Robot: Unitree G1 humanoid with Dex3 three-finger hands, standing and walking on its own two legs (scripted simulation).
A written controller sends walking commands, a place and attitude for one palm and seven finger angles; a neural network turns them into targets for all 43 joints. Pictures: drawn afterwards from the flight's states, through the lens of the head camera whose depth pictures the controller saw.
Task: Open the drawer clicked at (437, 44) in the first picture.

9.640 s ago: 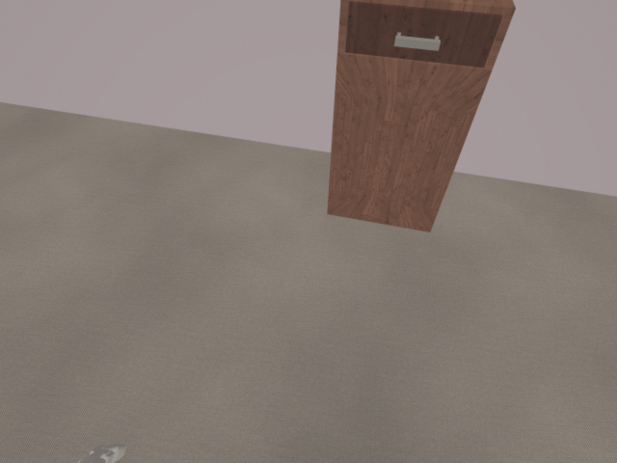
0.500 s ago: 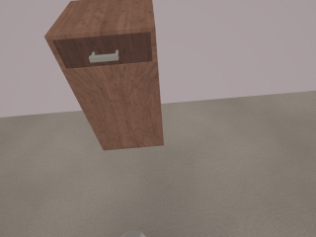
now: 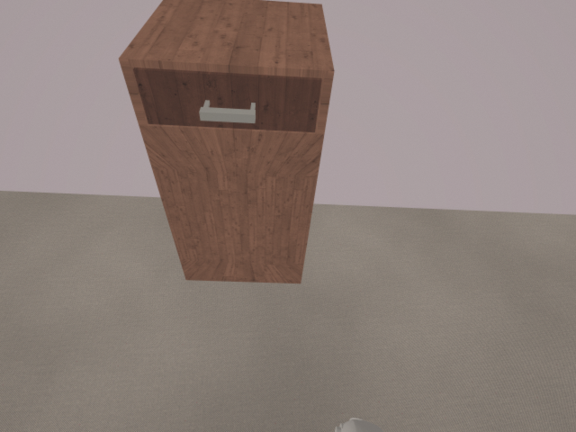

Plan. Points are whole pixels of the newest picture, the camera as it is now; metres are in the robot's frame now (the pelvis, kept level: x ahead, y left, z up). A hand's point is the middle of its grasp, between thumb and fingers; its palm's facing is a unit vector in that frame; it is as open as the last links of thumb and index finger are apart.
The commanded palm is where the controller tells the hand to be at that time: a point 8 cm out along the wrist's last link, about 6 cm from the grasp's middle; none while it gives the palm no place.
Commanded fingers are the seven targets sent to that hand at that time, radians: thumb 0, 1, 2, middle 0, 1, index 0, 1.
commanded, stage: take the last steps up to it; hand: left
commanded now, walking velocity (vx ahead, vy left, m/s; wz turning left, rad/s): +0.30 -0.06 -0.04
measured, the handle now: (229, 110) +0.77 +0.19 +0.03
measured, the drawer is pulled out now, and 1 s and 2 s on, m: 0.00 0.00 0.00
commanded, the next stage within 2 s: come to a stop and stand still in 0.54 s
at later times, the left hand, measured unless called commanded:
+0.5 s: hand (219, 393) +0.22 +0.13 -0.17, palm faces +0.05 -0.97 -0.22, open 7.2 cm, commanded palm none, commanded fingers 0.00 0.90 0.90 -0.20 -0.30 -0.20 -0.30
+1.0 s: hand (226, 362) +0.27 +0.12 -0.18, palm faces +0.05 -0.98 -0.21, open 7.4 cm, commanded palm none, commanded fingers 0.00 0.90 0.90 -0.20 -0.30 -0.20 -0.30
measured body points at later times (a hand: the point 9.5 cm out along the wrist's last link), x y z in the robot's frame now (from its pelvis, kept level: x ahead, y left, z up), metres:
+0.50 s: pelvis +0.16 -0.06 -0.01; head +0.16 -0.07 +0.44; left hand +0.21 +0.18 -0.15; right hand +0.20 -0.30 -0.16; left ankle +0.21 +0.08 -0.69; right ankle +0.19 -0.15 -0.75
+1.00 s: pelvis +0.26 -0.06 -0.01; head +0.29 -0.06 +0.44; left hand +0.27 +0.18 -0.16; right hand +0.32 -0.29 -0.16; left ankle +0.27 +0.07 -0.75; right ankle +0.26 -0.18 -0.72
